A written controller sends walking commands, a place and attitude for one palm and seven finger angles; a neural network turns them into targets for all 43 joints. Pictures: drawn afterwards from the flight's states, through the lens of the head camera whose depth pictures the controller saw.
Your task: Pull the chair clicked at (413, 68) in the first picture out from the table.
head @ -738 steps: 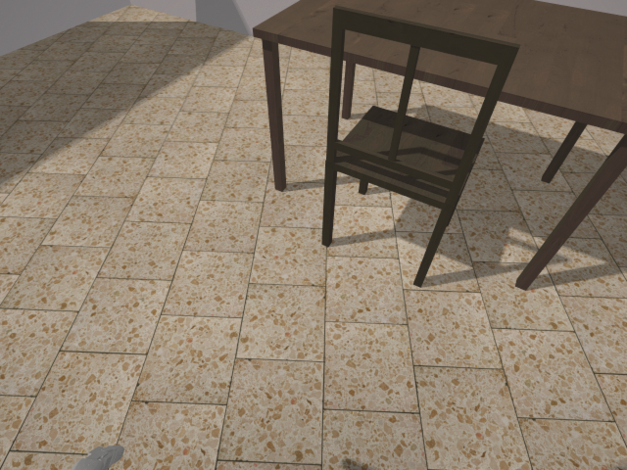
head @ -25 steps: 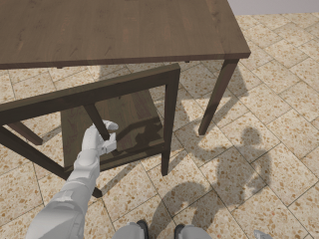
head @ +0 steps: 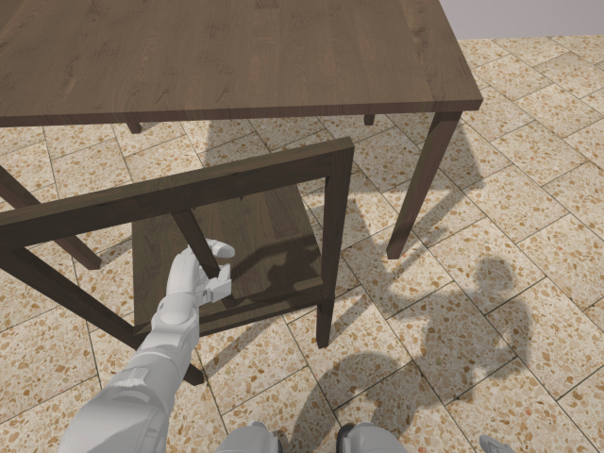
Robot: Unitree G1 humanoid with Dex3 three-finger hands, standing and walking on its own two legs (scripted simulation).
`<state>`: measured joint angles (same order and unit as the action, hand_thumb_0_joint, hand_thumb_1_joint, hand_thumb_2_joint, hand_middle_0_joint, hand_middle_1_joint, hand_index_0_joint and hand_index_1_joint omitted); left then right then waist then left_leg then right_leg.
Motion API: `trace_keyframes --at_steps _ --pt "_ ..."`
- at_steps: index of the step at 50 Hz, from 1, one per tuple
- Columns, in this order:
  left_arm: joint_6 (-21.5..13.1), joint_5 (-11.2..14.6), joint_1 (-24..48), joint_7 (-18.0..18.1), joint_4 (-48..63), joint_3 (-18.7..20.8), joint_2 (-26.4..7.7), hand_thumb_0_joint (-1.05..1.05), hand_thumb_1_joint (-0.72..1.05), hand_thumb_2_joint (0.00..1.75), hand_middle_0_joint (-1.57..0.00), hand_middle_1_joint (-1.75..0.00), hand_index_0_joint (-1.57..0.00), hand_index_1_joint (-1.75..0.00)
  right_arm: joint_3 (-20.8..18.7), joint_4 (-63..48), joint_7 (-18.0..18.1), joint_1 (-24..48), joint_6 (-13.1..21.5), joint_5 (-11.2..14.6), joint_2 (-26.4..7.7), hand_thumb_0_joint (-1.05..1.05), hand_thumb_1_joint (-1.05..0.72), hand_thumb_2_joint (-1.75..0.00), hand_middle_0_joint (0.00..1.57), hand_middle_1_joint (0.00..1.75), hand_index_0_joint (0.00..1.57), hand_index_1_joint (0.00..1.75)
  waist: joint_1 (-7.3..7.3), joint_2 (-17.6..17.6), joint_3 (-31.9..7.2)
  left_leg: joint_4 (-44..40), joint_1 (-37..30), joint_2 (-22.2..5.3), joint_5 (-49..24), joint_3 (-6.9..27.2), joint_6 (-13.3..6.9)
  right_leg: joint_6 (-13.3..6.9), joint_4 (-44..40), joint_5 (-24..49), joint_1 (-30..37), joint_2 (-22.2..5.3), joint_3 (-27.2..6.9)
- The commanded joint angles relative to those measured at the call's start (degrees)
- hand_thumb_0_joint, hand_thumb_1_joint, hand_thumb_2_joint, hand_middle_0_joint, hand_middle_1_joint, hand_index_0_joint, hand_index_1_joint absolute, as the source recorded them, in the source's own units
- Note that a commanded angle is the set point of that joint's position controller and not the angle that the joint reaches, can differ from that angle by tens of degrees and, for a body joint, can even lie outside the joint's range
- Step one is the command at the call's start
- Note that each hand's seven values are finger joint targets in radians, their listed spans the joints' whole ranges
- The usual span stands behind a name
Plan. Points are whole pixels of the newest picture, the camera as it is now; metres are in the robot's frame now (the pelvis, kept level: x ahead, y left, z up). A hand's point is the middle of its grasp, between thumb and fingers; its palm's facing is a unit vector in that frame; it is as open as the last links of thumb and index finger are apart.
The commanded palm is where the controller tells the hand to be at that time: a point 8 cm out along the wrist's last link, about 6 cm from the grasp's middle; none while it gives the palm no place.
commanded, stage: step backward, pulling the chair out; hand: left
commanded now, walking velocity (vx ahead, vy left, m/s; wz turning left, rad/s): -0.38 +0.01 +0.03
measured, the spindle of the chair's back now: (210, 267) +0.39 +0.15 -0.06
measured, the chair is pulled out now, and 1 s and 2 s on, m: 0.18 0.25 0.31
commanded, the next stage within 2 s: none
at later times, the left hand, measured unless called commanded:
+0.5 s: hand (220, 297) +0.33 +0.13 -0.06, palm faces +0.00 -0.98 -0.20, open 5.2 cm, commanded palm +0.32 +0.18 -0.05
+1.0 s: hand (209, 334) +0.28 +0.14 -0.06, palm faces -0.04 -0.98 -0.20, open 5.2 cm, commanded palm +0.28 +0.19 -0.05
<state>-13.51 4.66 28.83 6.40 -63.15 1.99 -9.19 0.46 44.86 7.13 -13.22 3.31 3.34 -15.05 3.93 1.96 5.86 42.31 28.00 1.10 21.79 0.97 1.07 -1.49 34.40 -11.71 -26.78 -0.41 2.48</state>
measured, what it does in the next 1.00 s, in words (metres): steps on the spot: left foot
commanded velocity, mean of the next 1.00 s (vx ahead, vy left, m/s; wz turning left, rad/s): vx -0.38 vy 0.00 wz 0.01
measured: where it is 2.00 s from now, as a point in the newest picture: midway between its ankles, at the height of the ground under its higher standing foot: outside the picture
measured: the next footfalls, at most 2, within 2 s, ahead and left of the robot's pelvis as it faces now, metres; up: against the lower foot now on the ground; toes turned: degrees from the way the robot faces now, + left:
left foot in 0.06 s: +0.00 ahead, +0.14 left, +0.00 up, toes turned +2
right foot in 1.46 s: +0.00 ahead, -0.12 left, +0.00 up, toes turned -2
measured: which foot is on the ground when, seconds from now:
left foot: up 0.00-0.04, down 0.06-1.00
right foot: down 0.00-1.00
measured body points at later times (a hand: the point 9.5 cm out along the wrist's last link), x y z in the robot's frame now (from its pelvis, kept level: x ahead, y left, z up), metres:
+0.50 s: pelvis -0.05 +0.01 +0.00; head +0.05 -0.01 +0.43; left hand +0.33 +0.18 -0.05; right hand +0.03 -0.25 -0.14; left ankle -0.04 +0.14 -0.71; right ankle +0.06 -0.11 -0.72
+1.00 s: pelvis -0.09 +0.02 +0.00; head -0.01 +0.02 +0.44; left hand +0.28 +0.19 -0.04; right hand -0.01 -0.25 -0.13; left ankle -0.04 +0.14 -0.72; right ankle +0.03 -0.11 -0.72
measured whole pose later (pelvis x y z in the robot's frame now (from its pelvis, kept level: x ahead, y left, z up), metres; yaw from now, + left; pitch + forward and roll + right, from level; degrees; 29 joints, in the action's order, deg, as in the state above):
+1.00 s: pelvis -0.09 +0.02 +0.00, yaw +0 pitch +3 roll +0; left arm -11.3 2.7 30.4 5.5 -60.6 -0.2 -10.6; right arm 0.0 41.7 8.3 -12.7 0.4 2.7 -14.5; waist 3.7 -0.2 7.4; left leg 34.7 24.6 -0.6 13.5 -2.1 -0.3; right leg 0.9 33.0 -11.2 -30.3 -2.4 0.9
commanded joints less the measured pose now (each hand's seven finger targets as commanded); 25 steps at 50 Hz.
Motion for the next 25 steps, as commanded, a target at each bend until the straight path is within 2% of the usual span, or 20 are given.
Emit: trace_keyframes --at_steps 1,2,3,4,5,7,9,10,12,13,15,16,17,19,20,21,22,24,25 --pt "-1.84 -2.27 19.07 0.08 11.17 -0.15 -12.38 0.0 0.9 0.9 -0.5 -1.45 -0.5 -1.45 -2.24 -2.78 1.2 -3.2 2.05 -0.34 -8.32 0.0 -0.9 -0.9 0.2 0.3 0.2 0.3 -1.17 -5.84 -24.99 -11.6 -8.51 -3.99 -12.36 4.23 0.04 -2.02 -5.02 27.6 17.3 -14.49 -9.53" --pt "-1.77 -2.39 18.93 0.05 11.01 -0.17 -12.66 0.0 0.9 0.9 -0.5 -1.45 -0.5 -1.45 -2.71 -3.33 1.59 -2.57 1.78 -0.46 -9.13 0.0 -0.9 -0.9 0.2 0.3 0.2 0.3 -1.52 -2.99 -24.06 -14.58 -11.3 -6.54 -24.04 5.37 -0.9 0.55 -3.49 25.32 15.21 -10.07 -6.26" --pt "-2.07 -2.19 19.72 -0.2 11.76 -0.84 -11.18 0.0 0.9 0.9 -0.5 -1.45 -0.5 -1.45 -2.97 -3.63 1.34 -3.19 1.49 -0.38 -8.97 0.0 -0.9 -0.9 0.2 0.3 0.2 0.3 -1.91 -1.81 -25.12 -14.6 -13.52 -8.91 -30.28 5.94 -1.82 2.18 -2.58 21.62 13.96 -7.14 -4.82" --pt "-2.32 -2.3 21.03 -0.61 13.16 -1.9 -9.41 0.0 0.9 0.9 -0.5 -1.45 -0.5 -1.45 -2.89 -4.3 1.43 -3.29 1.05 -0.56 -8.31 0.0 -0.9 -0.9 0.2 0.3 0.2 0.3 -1.71 -0.85 -27.61 -12.54 -16.06 -9.93 -36.66 7.13 -2.53 2.56 -1.0 22.38 13.51 -5.43 -4.38" --pt "-2.59 -2.59 23.08 -1.15 14.86 -3.48 -7.51 0.0 0.9 0.9 -0.5 -1.45 -0.5 -1.45 -2.64 -4.82 1.39 -2.75 0.49 -1.08 -7.52 0.0 -0.9 -0.9 0.2 0.3 0.2 0.3 -1.28 2.98 -29.74 -12.02 -18.0 -10.69 -41.29 7.82 -2.6 2.46 0.83 22.36 12.93 -5.37 -4.04" --pt "-2.42 -3.15 22.14 -1.23 14.48 -1.98 -8.42 0.0 0.9 0.9 -0.5 -1.45 -0.5 -1.45 -3.31 -5.46 1.35 -2.76 -0.47 -1.54 -7.66 0.0 -0.9 -0.9 0.2 0.3 0.2 0.3 -1.28 5.1 -31.24 -11.53 -20.15 -12.04 -45.76 8.65 -2.89 2.2 2.82 16.13 11.18 -4.1 -3.77" --pt "-2.33 -3.32 21.65 -1.51 14.62 -1.88 -7.84 0.0 0.9 0.9 -0.5 -1.45 -0.5 -1.45 -3.33 -6.29 0.76 -2.57 -1.07 -1.99 -6.94 0.0 -0.9 -0.9 0.2 0.3 0.2 0.3 -1.24 7.26 -29.95 -11.76 -20.4 -13.78 -48.29 9.63 -3.59 1.8 4.87 8.33 9.37 -3.25 -3.8" --pt "-2.43 -3.47 21.41 -1.55 14.72 -1.59 -7.86 0.0 0.9 0.9 -0.5 -1.45 -0.5 -1.45 -3.39 -6.8 0.49 -2.44 -1.3 -2.23 -6.74 0.0 -0.9 -0.9 0.2 0.3 0.2 0.3 -1.27 8.57 -28.33 -12.09 -19.17 -14.43 -47.65 9.72 -3.98 1.6 5.17 5.22 9.13 -2.9 -3.79" --pt "-2.5 -3.54 20.69 -1.52 15.21 -0.27 -9.24 0.0 0.9 0.9 -0.5 -1.45 -0.5 -1.45 -3.34 -7.52 0.28 -1.88 -1.55 -2.48 -6.79 0.0 -0.9 -0.9 0.2 0.3 0.2 0.3 -1.54 8.41 -26.03 -12.53 -15.68 -15.2 -44.42 10.43 -4.6 1.25 4.82 3.56 10.68 -2.52 -4.0" --pt "-2.48 -3.59 19.91 -1.5 15.0 0.04 -9.23 0.0 0.9 0.9 -0.5 -1.45 -0.5 -1.45 -3.27 -7.72 0.16 -1.52 -1.64 -2.46 -6.42 0.0 -0.9 -0.9 0.2 0.3 0.2 0.3 -1.7 7.68 -25.2 -12.38 -13.1 -15.23 -41.31 10.31 -4.59 1.1 4.14 4.68 12.52 -2.87 -4.36" --pt "-2.53 -3.42 19.35 -1.35 15.1 0.77 -10.21 0.0 0.9 0.9 -0.5 -1.45 -0.5 -1.45 -3.39 -8.15 0.3 -1.0 -1.58 -2.01 -6.43 0.0 -0.9 -0.9 0.2 0.3 0.2 0.3 -1.9 4.42 -24.28 -10.69 -5.87 -13.2 -29.77 8.08 -3.18 0.31 1.81 13.18 17.61 -4.88 -5.97" --pt "-2.57 -3.17 19.43 -1.14 15.45 0.81 -10.9 0.0 0.9 0.9 -0.5 -1.45 -0.5 -1.45 -3.48 -8.34 0.51 -1.43 -1.43 -1.54 -6.42 0.0 -0.9 -0.9 0.2 0.3 0.2 0.3 -1.52 1.05 -25.22 -8.49 -3.66 -10.54 -22.28 6.05 -1.7 -0.71 0.32 17.13 18.73 -7.44 -8.35" --pt "-2.41 -3.15 17.66 -0.82 14.04 2.06 -12.91 0.0 0.9 0.9 -0.5 -1.45 -0.5 -1.45 -3.77 -8.02 0.82 -2.27 -1.29 -1.18 -6.78 0.0 -0.9 -0.9 0.2 0.3 0.2 0.3 -1.39 -3.21 -26.43 -5.15 -3.64 -7.14 -14.86 4.42 -0.33 -2.16 -3.17 17.66 17.85 -10.63 -11.52" --pt "-2.37 -3.1 17.34 -0.51 12.9 2.0 -13.87 0.0 0.9 0.9 -0.5 -1.45 -0.5 -1.45 -3.72 -7.19 0.58 -2.58 -0.67 -0.9 -6.13 0.0 -0.9 -0.9 0.2 0.3 0.2 0.3 -1.44 -8.49 -27.63 4.42 -5.94 -1.07 6.08 1.74 1.27 -5.36 -13.47 12.46 15.09 -18.44 -18.59" --pt "-1.86 -3.16 17.17 -0.31 11.69 2.19 -13.84 0.0 0.9 0.9 -0.5 -1.45 -0.5 -1.45 -3.6 -6.98 0.52 -1.98 -0.37 -0.83 -6.18 0.0 -0.9 -0.9 0.2 0.3 0.2 0.3 -2.17 -9.33 -26.89 8.67 -4.68 -0.33 9.63 2.51 1.14 -6.42 -15.42 10.12 15.19 -20.35 -19.2" --pt "-1.33 -3.49 18.13 -0.25 12.15 1.93 -13.19 0.0 0.9 0.9 -0.5 -1.45 -0.5 -1.45 -3.12 -6.72 0.44 -1.73 -0.12 -1.09 -6.11 0.0 -0.9 -0.9 0.2 0.3 0.2 0.3 -2.12 -9.42 -26.78 9.59 -4.32 -0.88 9.99 3.66 0.9 -6.75 -14.73 12.79 16.27 -20.68 -17.98" --pt "-0.44 -3.34 17.44 -0.18 11.56 2.2 -13.05 0.0 0.9 0.9 -0.5 -1.45 -0.5 -1.45 -2.86 -6.03 0.63 -2.32 -0.09 -1.23 -6.79 0.0 -0.9 -0.9 0.2 0.3 0.2 0.3 -1.42 -10.22 -26.78 6.73 -5.04 -1.54 8.81 4.45 0.69 -6.4 -13.03 17.14 17.25 -20.04 -15.49" --pt "0.46 -3.08 18.57 -0.31 12.52 1.1 -11.42 0.0 0.9 0.9 -0.5 -1.45 -0.5 -1.45 -2.18 -5.14 0.72 -2.59 -0.28 -1.09 -6.99 0.0 -0.9 -0.9 0.2 0.3 0.2 0.3 -0.57 -9.83 -26.62 -4.41 -8.1 -2.53 4.65 3.69 0.36 -3.72 -10.45 19.09 17.46 -17.61 -10.67" --pt "0.66 -2.93 18.71 -0.33 13.1 0.33 -10.62 0.0 0.9 0.9 -0.5 -1.45 -0.5 -1.45 -2.1 -4.66 0.93 -3.0 -0.44 -1.08 -7.34 0.0 -0.9 -0.9 0.2 0.3 0.2 0.3 -0.12 -8.61 -27.03 -11.67 -10.12 -3.04 -1.67 3.17 -0.05 -1.8 -8.9 17.94 17.44 -15.11 -8.33"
